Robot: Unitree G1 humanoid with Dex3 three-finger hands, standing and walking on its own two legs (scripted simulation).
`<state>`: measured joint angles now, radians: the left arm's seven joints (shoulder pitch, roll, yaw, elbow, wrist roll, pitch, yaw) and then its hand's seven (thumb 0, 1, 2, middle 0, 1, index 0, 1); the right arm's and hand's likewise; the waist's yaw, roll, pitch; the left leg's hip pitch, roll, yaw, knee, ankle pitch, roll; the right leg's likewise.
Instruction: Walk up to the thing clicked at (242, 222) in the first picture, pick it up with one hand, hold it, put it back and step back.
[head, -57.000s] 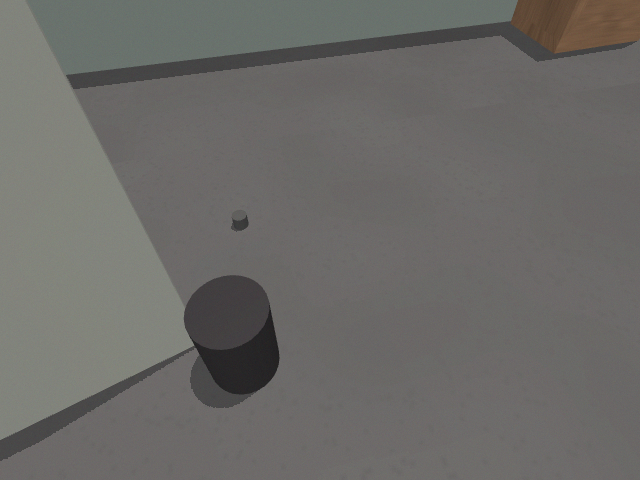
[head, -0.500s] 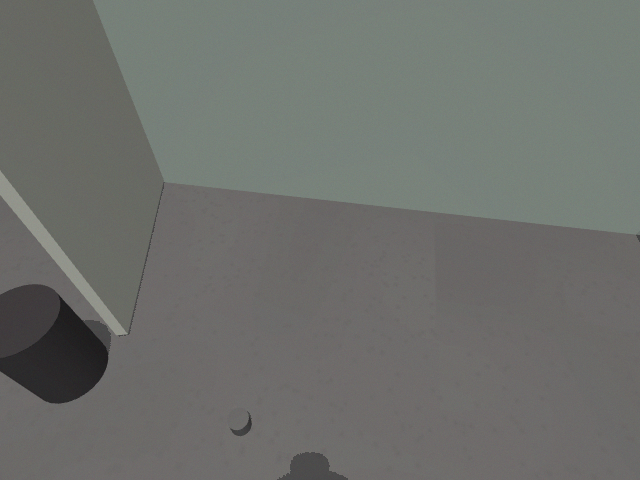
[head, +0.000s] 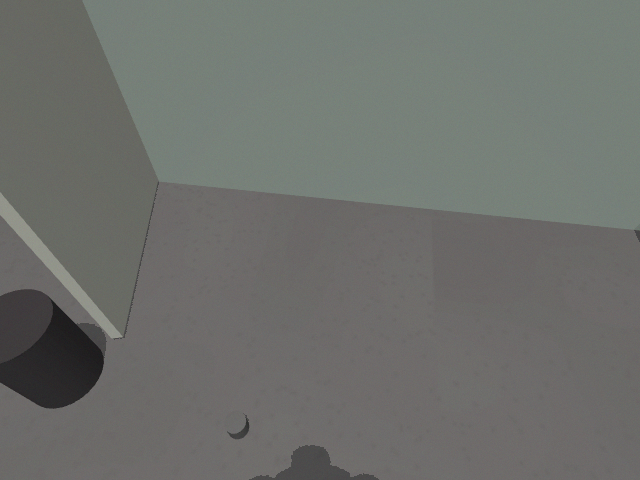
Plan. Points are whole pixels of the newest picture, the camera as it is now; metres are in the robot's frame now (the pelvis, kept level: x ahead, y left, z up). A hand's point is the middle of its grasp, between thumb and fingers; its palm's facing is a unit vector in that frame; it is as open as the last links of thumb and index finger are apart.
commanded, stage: stand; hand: left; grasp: from above
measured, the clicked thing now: (236, 425) +0.40 +0.27 -0.75
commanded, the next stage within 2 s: step back in 0.74 s
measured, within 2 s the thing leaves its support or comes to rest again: neither
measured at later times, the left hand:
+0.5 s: hand out of the picture +0.09 +0.24 -0.16, palm faces +0.00 -0.94 -0.33, open 7.4 cm
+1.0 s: hand out of the picture +0.08 +0.28 -0.17, palm faces -0.02 -0.93 -0.37, open 7.4 cm
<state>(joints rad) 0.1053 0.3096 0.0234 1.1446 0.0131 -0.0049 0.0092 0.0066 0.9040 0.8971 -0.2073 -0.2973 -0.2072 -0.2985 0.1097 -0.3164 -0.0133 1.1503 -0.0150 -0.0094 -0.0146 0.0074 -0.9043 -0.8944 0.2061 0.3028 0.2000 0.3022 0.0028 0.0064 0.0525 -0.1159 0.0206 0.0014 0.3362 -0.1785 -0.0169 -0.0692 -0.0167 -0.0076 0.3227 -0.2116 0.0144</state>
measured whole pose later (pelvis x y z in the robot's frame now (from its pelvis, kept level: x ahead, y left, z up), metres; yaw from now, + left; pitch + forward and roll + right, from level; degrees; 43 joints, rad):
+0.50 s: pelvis +0.01 +0.00 +0.00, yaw +0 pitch -2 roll +0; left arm 0.10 0.32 0.02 1.14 0.01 -0.01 0.01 0.01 0.90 0.90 -0.21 -0.30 -0.21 -0.30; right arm 0.10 -0.33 -0.01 1.15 -0.01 -0.01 -0.01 0.01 -0.90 -0.89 0.21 0.30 0.20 0.30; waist 0.00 0.00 0.05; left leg -0.10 0.02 0.00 0.32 -0.18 -0.02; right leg -0.06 -0.01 -0.01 0.31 -0.22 0.01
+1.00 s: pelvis -0.03 +0.02 -0.02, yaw -1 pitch -2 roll -1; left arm 0.09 0.38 0.05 0.96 0.01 0.04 0.01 0.01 0.90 0.90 -0.21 -0.30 -0.21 -0.30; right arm 0.09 -0.39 -0.05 1.02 -0.01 0.04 0.01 0.01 -0.90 -0.89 0.21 0.30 0.20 0.30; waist 0.00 -0.01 0.16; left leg -0.32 0.01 -0.01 0.64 -0.27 0.03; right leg -0.26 -0.02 0.01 0.58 -0.29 0.02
